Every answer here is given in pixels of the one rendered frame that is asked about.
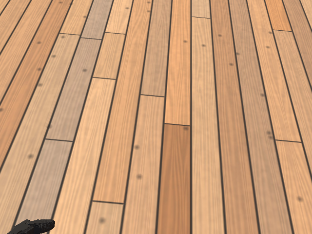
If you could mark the left robot hand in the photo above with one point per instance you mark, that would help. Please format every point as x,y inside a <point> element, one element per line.
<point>37,226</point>

